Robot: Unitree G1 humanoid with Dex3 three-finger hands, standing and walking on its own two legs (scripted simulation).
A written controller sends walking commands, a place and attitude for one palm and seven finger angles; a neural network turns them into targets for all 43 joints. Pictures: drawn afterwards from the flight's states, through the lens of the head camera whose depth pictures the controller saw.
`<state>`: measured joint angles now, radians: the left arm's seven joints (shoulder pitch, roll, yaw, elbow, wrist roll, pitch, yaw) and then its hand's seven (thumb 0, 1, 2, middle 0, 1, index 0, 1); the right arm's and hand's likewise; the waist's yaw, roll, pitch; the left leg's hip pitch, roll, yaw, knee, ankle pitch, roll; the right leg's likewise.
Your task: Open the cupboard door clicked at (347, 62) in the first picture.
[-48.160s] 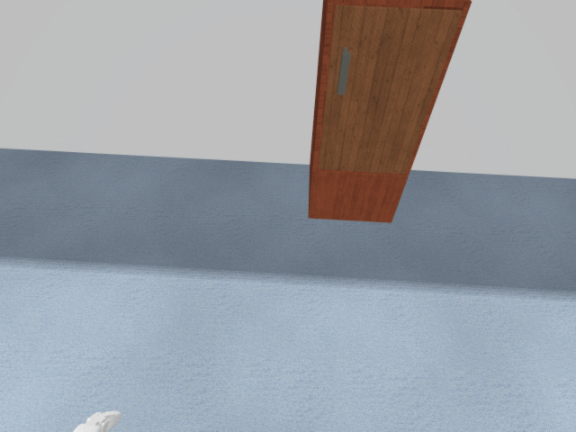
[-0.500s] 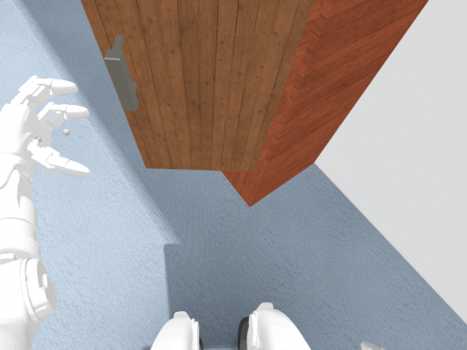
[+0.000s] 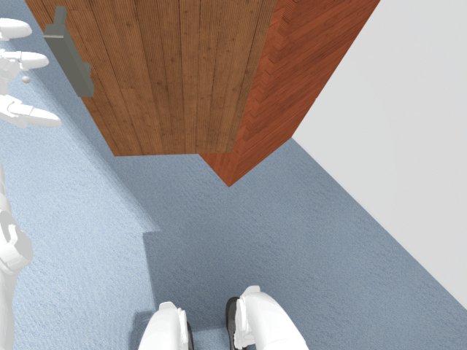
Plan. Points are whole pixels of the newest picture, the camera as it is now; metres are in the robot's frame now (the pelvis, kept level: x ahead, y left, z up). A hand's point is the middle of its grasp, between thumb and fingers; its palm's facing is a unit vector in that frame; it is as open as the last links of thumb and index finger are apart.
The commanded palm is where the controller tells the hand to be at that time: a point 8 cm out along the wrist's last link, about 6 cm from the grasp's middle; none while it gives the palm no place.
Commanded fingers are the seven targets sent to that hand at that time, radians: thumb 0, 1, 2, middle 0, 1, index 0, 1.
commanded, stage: move the hooked fingers beside the handle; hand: left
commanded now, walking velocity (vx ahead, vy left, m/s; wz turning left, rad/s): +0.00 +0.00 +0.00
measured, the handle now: (73, 54) +0.58 +0.20 +0.06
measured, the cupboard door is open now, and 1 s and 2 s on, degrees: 54 54 53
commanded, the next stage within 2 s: slide the fingers in behind the handle in 0.88 s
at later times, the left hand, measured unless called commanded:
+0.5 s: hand (16, 75) +0.53 +0.27 +0.07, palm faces -0.01 -1.00 -0.02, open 14.0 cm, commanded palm +0.52 +0.30 +0.06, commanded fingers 0.00 -0.50 0.30 -0.30 -1.20 -0.30 -1.20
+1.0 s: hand (31, 76) +0.54 +0.26 +0.06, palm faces -0.02 -1.00 -0.03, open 14.0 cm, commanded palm +0.53 +0.29 +0.06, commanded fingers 0.00 -0.50 0.30 -0.30 -1.20 -0.30 -1.20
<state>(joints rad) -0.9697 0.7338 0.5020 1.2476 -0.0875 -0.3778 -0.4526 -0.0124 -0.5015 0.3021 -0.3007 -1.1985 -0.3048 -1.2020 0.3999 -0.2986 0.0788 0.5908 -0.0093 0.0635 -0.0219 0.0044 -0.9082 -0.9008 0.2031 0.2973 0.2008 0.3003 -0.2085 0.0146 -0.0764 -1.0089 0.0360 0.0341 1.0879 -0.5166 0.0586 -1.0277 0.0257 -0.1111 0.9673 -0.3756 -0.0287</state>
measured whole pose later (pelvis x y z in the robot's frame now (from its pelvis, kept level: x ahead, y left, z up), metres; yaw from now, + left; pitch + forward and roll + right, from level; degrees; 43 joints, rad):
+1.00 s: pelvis +0.01 +0.01 +0.00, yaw +0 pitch +27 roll -6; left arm -0.99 0.73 0.49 1.22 -0.07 -0.37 -0.43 -0.01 -0.50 0.30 -0.30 -1.20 -0.30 -1.20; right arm 0.40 -0.28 0.09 0.58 -0.02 0.11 0.00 0.00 -0.91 -0.90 0.20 0.30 0.20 0.30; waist -0.22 0.03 -0.07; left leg -1.05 0.04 0.02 1.11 -0.54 0.07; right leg -1.05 0.03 -0.12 0.96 -0.38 -0.02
